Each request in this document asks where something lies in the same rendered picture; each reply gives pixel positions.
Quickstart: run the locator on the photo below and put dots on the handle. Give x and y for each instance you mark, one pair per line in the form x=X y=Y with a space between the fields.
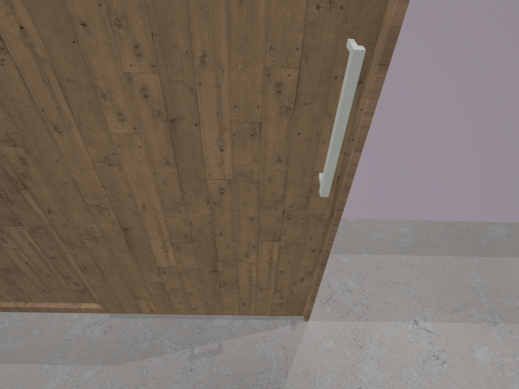
x=354 y=65

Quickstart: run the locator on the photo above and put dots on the wardrobe door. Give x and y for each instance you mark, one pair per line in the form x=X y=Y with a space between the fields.
x=33 y=267
x=172 y=148

